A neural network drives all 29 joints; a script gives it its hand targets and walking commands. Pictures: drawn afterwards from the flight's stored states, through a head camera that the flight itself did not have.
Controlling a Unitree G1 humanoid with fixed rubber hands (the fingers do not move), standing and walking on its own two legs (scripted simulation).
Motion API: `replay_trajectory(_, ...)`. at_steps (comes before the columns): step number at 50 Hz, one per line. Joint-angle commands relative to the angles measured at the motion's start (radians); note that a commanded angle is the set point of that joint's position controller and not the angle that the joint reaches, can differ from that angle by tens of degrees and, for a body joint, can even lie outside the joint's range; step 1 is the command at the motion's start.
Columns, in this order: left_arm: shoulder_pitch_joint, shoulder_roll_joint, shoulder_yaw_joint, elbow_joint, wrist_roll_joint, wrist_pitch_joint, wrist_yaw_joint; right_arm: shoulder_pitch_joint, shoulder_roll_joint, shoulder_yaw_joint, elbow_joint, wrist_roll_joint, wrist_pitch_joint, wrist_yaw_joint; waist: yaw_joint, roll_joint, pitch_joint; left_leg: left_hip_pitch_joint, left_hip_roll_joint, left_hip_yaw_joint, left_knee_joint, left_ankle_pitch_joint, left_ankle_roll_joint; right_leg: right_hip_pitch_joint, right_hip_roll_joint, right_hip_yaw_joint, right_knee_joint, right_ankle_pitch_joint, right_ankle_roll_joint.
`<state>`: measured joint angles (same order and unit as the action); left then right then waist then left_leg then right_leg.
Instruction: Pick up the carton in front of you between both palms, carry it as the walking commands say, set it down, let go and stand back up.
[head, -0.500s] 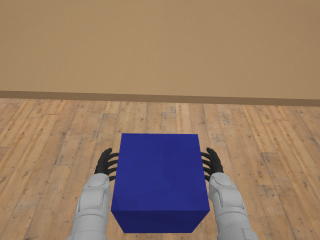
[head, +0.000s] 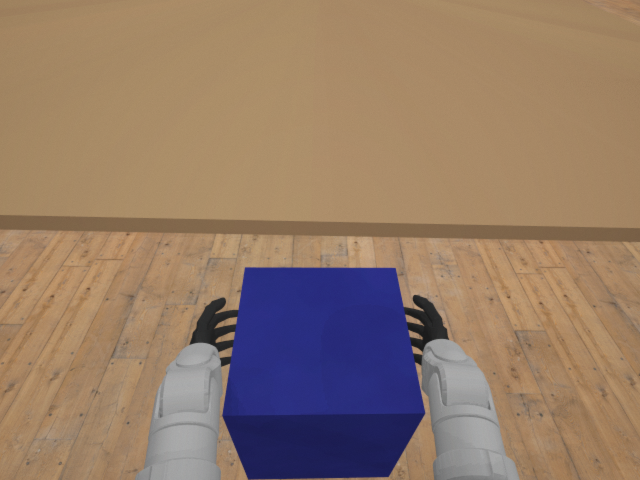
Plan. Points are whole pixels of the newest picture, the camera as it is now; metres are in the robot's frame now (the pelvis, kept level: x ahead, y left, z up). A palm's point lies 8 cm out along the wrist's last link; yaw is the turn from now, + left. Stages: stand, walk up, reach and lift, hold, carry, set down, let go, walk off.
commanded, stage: reach and lift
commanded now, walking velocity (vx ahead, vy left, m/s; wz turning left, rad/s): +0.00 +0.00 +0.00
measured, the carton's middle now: (319, 376) +0.31 +0.00 -0.04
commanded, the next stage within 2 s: hold in 0.68 s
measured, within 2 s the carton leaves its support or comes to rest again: neither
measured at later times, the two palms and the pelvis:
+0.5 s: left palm (205, 342) +0.31 +0.15 +0.04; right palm (434, 340) +0.31 -0.15 +0.04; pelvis +0.02 +0.00 +0.01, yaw +0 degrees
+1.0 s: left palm (202, 345) +0.30 +0.15 +0.06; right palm (442, 342) +0.30 -0.15 +0.06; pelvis +0.01 +0.00 +0.01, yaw +0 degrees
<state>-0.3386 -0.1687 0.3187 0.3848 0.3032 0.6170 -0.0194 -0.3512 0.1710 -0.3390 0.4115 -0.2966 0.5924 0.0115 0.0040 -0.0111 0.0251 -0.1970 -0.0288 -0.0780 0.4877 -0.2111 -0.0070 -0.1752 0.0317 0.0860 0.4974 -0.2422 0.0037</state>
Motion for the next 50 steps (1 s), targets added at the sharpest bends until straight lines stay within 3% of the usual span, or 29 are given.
replay_trajectory(1, -0.565, -0.960, -0.566, 0.007, -0.222, -0.028, -0.229, -0.547, 0.958, 0.558, 0.028, 0.213, -0.013, 0.245, -0.004, 0.011, -0.271, 0.133, -0.052, 0.009, -0.082, 0.029, 0.007, 0.001, 0.046, -0.009, -0.110, 0.030, -0.015)
replay_trajectory(19, -0.399, -0.935, -0.606, -0.109, -0.253, 0.017, -0.208, -0.388, 0.911, 0.603, -0.099, 0.236, 0.031, 0.236, -0.001, 0.012, -0.277, 0.210, -0.058, 0.000, -0.124, 0.244, -0.005, 0.088, 0.060, -0.005, -0.145, 0.222, -0.004)
replay_trajectory(33, -0.373, -0.902, -0.627, -0.179, -0.272, 0.049, -0.210, -0.353, 0.912, 0.629, -0.162, 0.257, 0.068, 0.225, 0.004, 0.004, -0.251, 0.219, -0.065, 0.003, -0.139, 0.242, -0.002, 0.119, 0.057, 0.003, -0.165, 0.252, 0.004)
replay_trajectory(39, -0.358, -0.892, -0.700, -0.281, -0.315, 0.087, -0.203, -0.323, 0.906, 0.695, -0.264, 0.295, 0.108, 0.212, -0.010, 0.005, -0.291, 0.259, -0.065, -0.002, -0.149, 0.305, -0.002, 0.166, 0.057, 0.007, -0.183, 0.328, 0.007)
replay_trajectory(45, -0.347, -0.847, -0.625, -0.227, -0.269, 0.124, -0.200, -0.330, 0.859, 0.631, -0.219, 0.260, 0.146, 0.214, -0.002, 0.003, -0.148, 0.205, -0.062, 0.005, -0.180, 0.126, 0.004, 0.122, 0.051, 0.000, -0.207, 0.146, 0.003)
replay_trajectory(50, -0.425, -0.877, -0.638, -0.226, -0.280, 0.116, -0.207, -0.408, 0.880, 0.642, -0.217, 0.270, 0.137, 0.225, -0.002, 0.006, -0.181, 0.208, -0.059, 0.009, -0.165, 0.098, 0.006, 0.109, 0.049, -0.006, -0.193, 0.110, -0.002)
